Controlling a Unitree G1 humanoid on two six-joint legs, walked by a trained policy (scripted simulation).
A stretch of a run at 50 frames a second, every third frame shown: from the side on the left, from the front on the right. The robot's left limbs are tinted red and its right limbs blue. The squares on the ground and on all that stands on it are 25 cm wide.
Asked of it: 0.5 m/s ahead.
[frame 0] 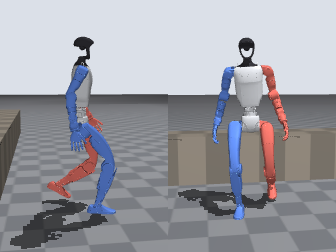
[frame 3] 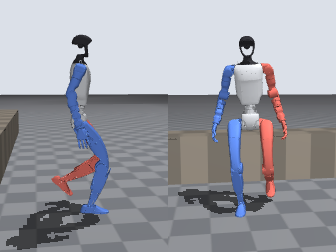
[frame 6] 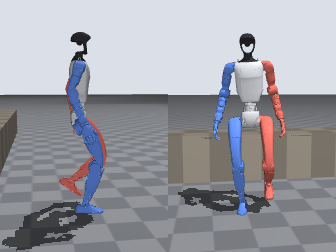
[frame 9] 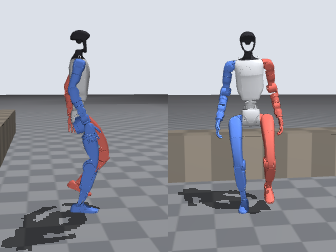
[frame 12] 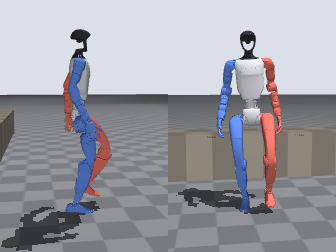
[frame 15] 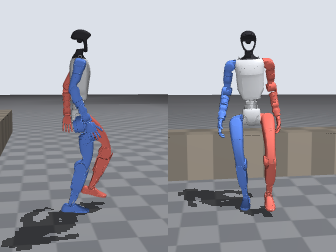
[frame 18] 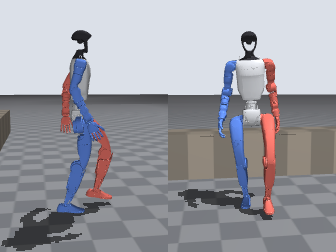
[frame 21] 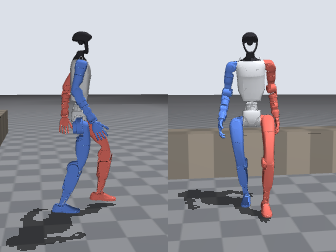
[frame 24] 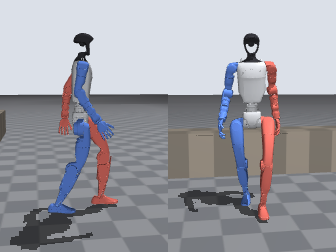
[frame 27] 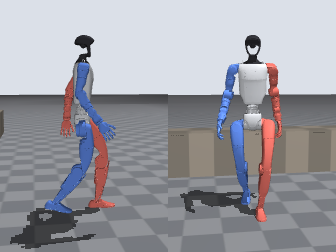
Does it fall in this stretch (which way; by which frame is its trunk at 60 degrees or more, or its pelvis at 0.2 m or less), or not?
no
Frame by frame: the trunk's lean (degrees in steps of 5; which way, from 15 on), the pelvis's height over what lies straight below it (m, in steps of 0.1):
0: 5, 0.7
3: 5, 0.7
6: 5, 0.8
9: 5, 0.8
12: 5, 0.8
15: 5, 0.8
18: 5, 0.8
21: 5, 0.8
24: 5, 0.8
27: 0, 0.7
